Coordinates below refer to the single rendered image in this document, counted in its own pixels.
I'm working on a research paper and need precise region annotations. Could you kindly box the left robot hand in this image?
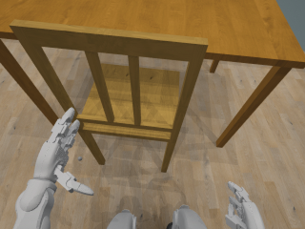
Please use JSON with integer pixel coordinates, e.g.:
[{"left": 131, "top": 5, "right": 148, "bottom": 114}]
[{"left": 33, "top": 107, "right": 94, "bottom": 196}]

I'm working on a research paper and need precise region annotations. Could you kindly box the right robot hand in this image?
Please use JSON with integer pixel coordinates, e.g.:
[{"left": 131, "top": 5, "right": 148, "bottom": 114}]
[{"left": 225, "top": 181, "right": 265, "bottom": 229}]

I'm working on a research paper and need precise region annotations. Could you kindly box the chair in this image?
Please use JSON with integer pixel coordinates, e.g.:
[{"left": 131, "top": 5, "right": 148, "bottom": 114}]
[{"left": 9, "top": 19, "right": 209, "bottom": 173}]

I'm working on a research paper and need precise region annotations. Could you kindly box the robot left thigh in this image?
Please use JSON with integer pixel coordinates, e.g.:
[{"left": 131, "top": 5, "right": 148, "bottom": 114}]
[{"left": 107, "top": 212, "right": 137, "bottom": 229}]

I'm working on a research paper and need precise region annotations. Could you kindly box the robot right thigh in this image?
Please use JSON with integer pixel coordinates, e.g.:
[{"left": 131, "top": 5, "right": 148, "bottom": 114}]
[{"left": 173, "top": 208, "right": 208, "bottom": 229}]

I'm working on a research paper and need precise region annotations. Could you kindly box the robot thigh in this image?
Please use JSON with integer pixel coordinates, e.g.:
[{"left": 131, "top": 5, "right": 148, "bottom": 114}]
[
  {"left": 107, "top": 212, "right": 137, "bottom": 229},
  {"left": 173, "top": 208, "right": 208, "bottom": 229}
]

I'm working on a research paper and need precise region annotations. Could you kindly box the table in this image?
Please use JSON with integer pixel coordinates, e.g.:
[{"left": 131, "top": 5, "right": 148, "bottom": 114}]
[{"left": 0, "top": 0, "right": 305, "bottom": 148}]

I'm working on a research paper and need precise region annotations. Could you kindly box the robot left forearm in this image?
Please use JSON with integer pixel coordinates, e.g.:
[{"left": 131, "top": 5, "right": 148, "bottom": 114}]
[{"left": 12, "top": 178, "right": 57, "bottom": 229}]

